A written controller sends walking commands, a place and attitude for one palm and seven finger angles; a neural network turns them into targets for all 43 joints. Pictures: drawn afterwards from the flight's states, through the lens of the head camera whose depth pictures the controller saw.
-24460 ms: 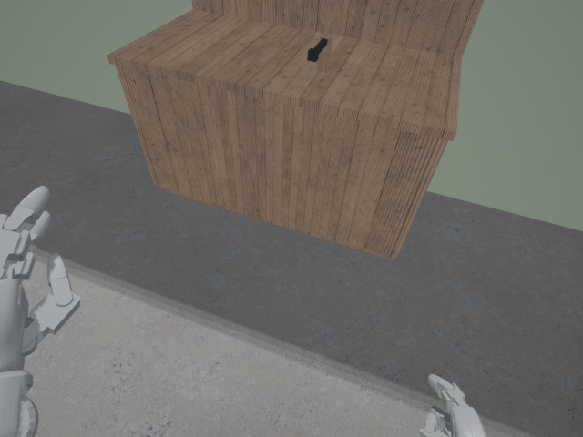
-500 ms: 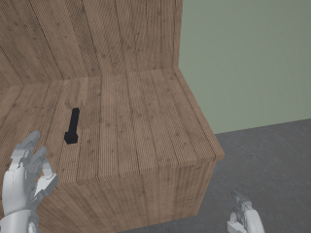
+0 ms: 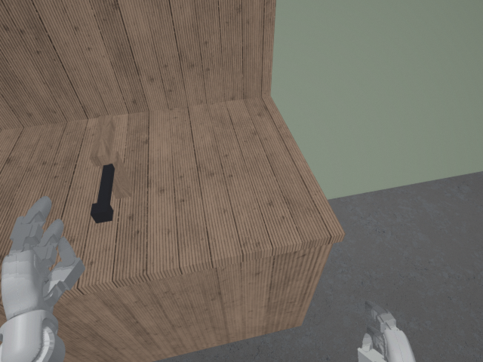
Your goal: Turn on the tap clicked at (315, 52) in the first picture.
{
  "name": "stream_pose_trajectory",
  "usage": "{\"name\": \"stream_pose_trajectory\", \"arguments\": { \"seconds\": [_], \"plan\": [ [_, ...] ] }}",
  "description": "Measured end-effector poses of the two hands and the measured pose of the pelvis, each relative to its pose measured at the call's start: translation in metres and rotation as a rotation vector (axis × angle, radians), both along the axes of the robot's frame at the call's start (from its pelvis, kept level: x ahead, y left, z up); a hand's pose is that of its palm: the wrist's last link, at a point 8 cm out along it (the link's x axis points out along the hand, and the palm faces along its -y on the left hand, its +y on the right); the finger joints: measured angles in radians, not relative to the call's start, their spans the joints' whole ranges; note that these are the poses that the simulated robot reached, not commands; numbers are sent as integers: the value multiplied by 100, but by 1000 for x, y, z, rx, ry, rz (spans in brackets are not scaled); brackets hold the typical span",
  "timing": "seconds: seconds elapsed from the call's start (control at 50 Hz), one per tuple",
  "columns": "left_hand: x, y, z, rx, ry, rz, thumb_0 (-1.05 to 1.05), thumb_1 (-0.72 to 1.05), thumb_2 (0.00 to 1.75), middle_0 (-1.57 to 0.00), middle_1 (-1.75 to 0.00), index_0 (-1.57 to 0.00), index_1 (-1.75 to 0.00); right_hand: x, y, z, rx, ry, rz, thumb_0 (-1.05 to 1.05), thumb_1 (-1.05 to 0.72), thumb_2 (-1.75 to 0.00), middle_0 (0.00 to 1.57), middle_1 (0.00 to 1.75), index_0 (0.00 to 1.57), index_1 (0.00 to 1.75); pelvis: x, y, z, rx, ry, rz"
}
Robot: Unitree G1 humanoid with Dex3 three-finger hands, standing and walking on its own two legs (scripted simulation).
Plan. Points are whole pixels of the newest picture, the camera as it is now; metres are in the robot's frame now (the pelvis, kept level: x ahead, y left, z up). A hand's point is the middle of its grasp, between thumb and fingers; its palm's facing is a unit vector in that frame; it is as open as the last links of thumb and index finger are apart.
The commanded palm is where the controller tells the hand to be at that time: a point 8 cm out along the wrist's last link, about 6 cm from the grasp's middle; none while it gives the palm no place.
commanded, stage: reach beside the lever's end, fingers flat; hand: left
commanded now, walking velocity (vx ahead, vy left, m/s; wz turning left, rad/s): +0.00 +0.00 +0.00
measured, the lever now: (102, 212) +0.34 +0.30 +0.06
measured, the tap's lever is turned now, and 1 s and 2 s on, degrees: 0 0 0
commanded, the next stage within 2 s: push the lever round in 1.54 s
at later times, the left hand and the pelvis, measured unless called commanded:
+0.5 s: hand (82, 248) +0.25 +0.28 +0.09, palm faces +0.52 -0.85 -0.11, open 7.6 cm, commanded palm +0.21 +0.32 +0.09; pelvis +0.00 +0.01 +0.00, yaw +0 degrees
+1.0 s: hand (81, 233) +0.29 +0.31 +0.07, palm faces +0.53 -0.84 -0.10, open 7.8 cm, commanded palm +0.25 +0.35 +0.06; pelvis +0.00 +0.01 -0.01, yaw -1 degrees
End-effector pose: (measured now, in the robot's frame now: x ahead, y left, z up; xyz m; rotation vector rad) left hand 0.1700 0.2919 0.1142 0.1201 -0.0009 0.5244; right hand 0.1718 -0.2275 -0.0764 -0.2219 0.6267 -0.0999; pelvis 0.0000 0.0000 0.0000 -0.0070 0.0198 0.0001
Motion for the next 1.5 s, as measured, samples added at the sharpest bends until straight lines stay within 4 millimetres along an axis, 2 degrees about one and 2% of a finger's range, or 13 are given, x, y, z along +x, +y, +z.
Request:
{"name": "stream_pose_trajectory", "arguments": {
  "seconds": [0.3,0.54,1.08,1.26,1.38,1.5],
  "plan": [
    [20,10,-11,-2,-6,9,2,89,90,-18,-25,-19,-26,-3,5,-5,0,31,-2,2,-90,-90,20,30,20,30,-2,5,-2,-2,20,-3],
    [35,20,-21,-3,-9,26,2,89,90,-17,-22,-18,-23,-10,2,-10,-11,67,-18,1,-90,-90,20,30,20,30,-3,7,-4,-5,37,-4],
    [78,54,-48,-19,9,50,2,89,90,-15,-16,-16,-16,-43,-12,-29,-50,198,-86,1,-90,-90,20,30,20,30,-5,11,-12,-15,103,-13],
    [97,52,-52,-16,1,13,2,89,90,-15,-15,-15,-16,-51,-10,-34,-48,231,-99,1,-90,-90,20,30,20,30,-2,15,-15,-18,127,-18],
    [97,50,-56,-19,14,19,2,89,90,-15,-15,-15,-15,-51,-7,-33,-37,236,-106,1,-90,-90,20,30,20,30,1,17,-15,-18,132,-25],
    [86,53,-54,-7,-5,30,2,89,90,-15,-15,-15,-15,-47,-5,-32,-31,228,-100,1,-90,-90,20,30,20,30,3,18,-15,-20,129,-26]
  ]
}}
